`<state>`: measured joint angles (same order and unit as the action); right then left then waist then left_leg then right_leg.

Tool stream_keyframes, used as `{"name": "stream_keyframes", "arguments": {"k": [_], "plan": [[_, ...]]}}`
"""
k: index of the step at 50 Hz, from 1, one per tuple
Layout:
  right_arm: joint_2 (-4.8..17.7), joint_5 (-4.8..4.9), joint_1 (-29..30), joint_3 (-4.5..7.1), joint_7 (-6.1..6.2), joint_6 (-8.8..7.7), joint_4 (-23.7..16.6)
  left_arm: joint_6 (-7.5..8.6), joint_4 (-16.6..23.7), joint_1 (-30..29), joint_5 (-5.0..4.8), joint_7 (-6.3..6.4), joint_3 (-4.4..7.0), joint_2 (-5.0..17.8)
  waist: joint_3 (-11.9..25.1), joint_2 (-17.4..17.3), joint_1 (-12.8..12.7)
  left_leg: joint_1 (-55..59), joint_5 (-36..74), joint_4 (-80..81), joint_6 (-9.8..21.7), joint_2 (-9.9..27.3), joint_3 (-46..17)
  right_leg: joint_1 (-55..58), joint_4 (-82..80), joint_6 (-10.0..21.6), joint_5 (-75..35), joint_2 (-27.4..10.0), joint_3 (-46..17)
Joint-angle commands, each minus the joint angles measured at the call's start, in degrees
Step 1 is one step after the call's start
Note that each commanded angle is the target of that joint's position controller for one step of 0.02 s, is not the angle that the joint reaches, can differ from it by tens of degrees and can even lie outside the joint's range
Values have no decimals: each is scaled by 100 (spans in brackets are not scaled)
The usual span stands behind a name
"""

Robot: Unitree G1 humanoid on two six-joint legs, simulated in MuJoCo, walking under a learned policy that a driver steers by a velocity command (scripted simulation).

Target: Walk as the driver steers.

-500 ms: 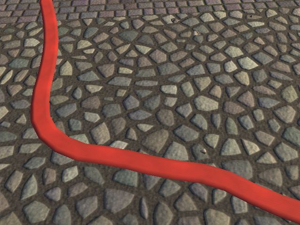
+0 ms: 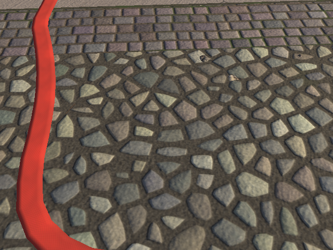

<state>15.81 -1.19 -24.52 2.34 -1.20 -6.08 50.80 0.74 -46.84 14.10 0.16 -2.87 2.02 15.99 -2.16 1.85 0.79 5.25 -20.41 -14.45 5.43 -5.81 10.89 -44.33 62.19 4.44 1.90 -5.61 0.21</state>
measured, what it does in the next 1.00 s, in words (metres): walks ahead, turning right: right foot, then left foot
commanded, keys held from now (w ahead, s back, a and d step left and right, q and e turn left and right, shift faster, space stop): w+e+shift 0.72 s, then w+shift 0.22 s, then q+shift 0.06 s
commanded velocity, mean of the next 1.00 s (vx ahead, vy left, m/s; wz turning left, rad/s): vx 0.99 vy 0.00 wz -0.78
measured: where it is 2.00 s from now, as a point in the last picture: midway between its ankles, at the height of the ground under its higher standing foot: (264, 117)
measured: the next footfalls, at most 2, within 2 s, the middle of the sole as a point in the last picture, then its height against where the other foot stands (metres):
right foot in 0.16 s outside the picture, level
left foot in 0.56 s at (159, 182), level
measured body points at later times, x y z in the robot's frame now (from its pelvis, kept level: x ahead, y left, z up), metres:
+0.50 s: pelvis +0.47 -0.02 +0.00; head +0.50 -0.03 +0.45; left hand +0.54 +0.27 -0.12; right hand +0.66 -0.30 -0.04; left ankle +0.73 +0.09 -0.69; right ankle +0.31 -0.02 -0.73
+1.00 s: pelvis +0.86 -0.21 -0.02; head +0.89 -0.24 +0.43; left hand +1.20 -0.30 -0.06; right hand +0.59 -0.27 -0.14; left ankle +0.77 +0.06 -0.71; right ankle +0.93 -0.35 -0.73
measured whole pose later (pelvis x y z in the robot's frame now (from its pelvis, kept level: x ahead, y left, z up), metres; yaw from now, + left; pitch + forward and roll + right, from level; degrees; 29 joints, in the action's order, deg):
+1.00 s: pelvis +0.86 -0.21 -0.02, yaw -48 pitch +3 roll +1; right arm 14.0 -1.3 -34.6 0.3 0.4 -4.7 55.7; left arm 3.0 -34.8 -5.9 3.5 -4.2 -1.7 15.4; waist -1.6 1.8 6.0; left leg 13.0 -25.8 -19.7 -3.1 2.8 13.5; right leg -33.1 34.6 10.7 5.5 3.1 4.7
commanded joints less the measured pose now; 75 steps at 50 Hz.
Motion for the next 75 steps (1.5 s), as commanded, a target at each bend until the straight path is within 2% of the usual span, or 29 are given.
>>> {"name": "stream_keyframes", "arguments": {"k": [1,5,8,9,10,11,12,16,24,26,28,29,30,31,33,38,45,49,50,51,52,53,54,61,67,71,72,73,75], "plan": [[274,44,440,-37,65,-168,-303,98,473,-595,-20,-101,-71,45,-671,-476,-167,-1137,5059,889,-593,1101,354,603,-953,156,-754,280,750],[924,38,451,64,403,-96,-317,42,365,-105,23,-148,-36,393,77,-798,-706,-225,8715,-346,-773,1535,505,2132,-1984,424,-827,997,1322],[1357,-56,1584,239,479,189,-665,-59,-488,2979,23,36,394,1262,1114,-509,-2389,-1485,7754,-5204,-692,1491,235,5191,-2439,1202,121,917,357],[766,-88,2160,117,307,191,-731,-88,-584,2736,-213,142,470,1212,518,888,-2246,-3043,935,-7796,-573,124,115,5535,-3062,1380,161,701,-162],[34,-153,1369,-130,249,49,-1286,-70,-391,1845,-6,148,457,1571,518,1272,-754,-4950,-856,-9011,-747,52,-830,5992,-2378,1975,-1262,171,-2033],[180,-62,1053,-226,177,-81,-1632,-71,-120,1540,80,220,494,1588,1518,1015,-647,-5720,-887,-8907,-719,155,-1813,6632,-3985,2751,1677,-774,-4345],[561,-151,1291,-218,128,-199,-1554,-54,-26,1313,142,291,416,1074,599,-243,-501,-5809,-354,-7950,-540,521,-1893,5574,-5065,2348,3063,-850,-4760],[553,-385,1638,-287,94,207,-1553,305,-12,744,74,328,306,946,-581,-971,239,-4315,-21,-5680,-877,1197,-1625,2446,-5355,1696,1996,87,-3072],[373,-4,3007,-381,35,195,-2152,409,4,1094,-37,174,534,1223,-19,51,-637,-2710,2456,-1784,-822,761,-1082,3113,-4789,878,-1101,604,-2189],[755,-18,2359,-208,121,141,-1965,400,64,979,9,214,579,1374,483,125,-317,-1878,1813,-1487,-717,507,-1181,3627,-3811,615,-2258,552,-2298],[1331,-60,134,93,290,73,-1445,469,220,387,59,185,589,1470,1604,-32,979,565,766,-1782,-529,896,-1425,2741,-1202,359,-2088,883,-1987],[1705,-228,-1092,228,388,54,-1206,541,476,176,111,233,324,473,2225,-1258,1225,1763,-1314,-1581,-519,2416,-2985,1624,800,415,1972,1231,-1529],[2137,-341,-231,329,334,108,-1328,506,880,1037,-234,210,143,118,2676,-3084,245,2036,-2706,82,75,3591,-6604,144,2004,263,2824,1434,-946],[1369,-284,604,266,290,162,-1542,346,608,586,-22,278,168,653,1620,-1584,277,1114,-3583,230,181,3203,-6050,-320,2236,299,2013,822,-747],[727,-243,859,115,232,194,-1391,225,653,-32,129,124,229,778,651,-452,241,-111,-1207,15,28,2611,-3769,-83,1677,176,1362,400,-507],[318,-36,144,0,85,-54,-612,-26,1248,-819,225,-160,3,235,57,-685,-19,-892,1496,322,-142,2182,-1774,-271,1264,104,999,69,-498],[831,-65,-297,40,71,-135,-165,109,1606,-2029,215,-281,-246,243,-749,-355,2,-1153,4276,1270,-112,1904,-74,1023,-1869,404,11,595,606],[1392,16,-480,77,256,90,74,250,910,-119,357,-59,-82,641,618,-912,-1076,-579,8092,-1939,-104,2059,-30,3783,-2821,758,522,1273,528],[1316,108,-325,47,244,101,17,291,562,877,448,68,37,900,1071,-906,-1561,-1469,6847,-3617,-172,1797,-67,5257,-3333,870,-137,754,21],[426,51,-725,-90,157,103,-178,306,444,904,485,205,126,1398,1763,506,-856,-2968,-780,-5920,-261,870,-266,6737,-2669,887,-2519,-1161,-1603],[569,454,-1251,-53,262,170,-275,306,654,1047,346,252,257,1548,3297,585,-839,-4081,-1522,-7696,-232,333,-1588,7879,-2674,1727,-4255,-2411,-3668],[865,352,-343,34,312,179,-411,302,596,806,145,289,251,1270,2656,-386,-835,-4127,-607,-7305,-220,716,-1816,6856,-3008,1451,-4868,-1902,-2627],[940,516,1,115,293,8,-565,414,713,289,-94,181,139,875,1734,-82,-764,-4473,-768,-6784,-416,870,-1932,6109,-3515,1483,-3972,-1550,-2028],[125,313,316,183,266,402,-720,562,600,-1254,27,336,95,285,-22,148,357,-3707,742,-4724,-868,1204,-1186,2832,-4889,665,-3342,-630,450],[308,174,777,224,-153,403,-1108,276,512,-1009,-134,662,225,774,560,251,127,-2934,2543,-2372,-524,656,-479,3818,-3937,263,-3440,-522,1182],[1132,183,-568,595,-127,500,-1041,88,729,-1363,-238,604,280,814,999,-86,1014,-1186,2245,-1486,251,258,-645,3428,-1044,-173,-2980,-403,1116],[1515,202,-150,638,-11,470,-1109,95,771,-880,33,476,128,193,673,-1721,375,-604,5339,-1572,610,1013,-1956,2207,518,-513,2440,528,1076],[1828,-99,361,624,-11,353,-1601,128,896,-53,96,376,86,205,1679,-2192,-201,589,5212,-1182,2179,2261,-5107,548,2457,-865,3924,1550,-52],[1403,80,1065,563,-47,361,-2046,208,1042,-793,-87,287,222,990,1624,-592,95,-10,2430,-336,1829,2219,-5118,327,2262,-627,2928,1062,-1016]]}}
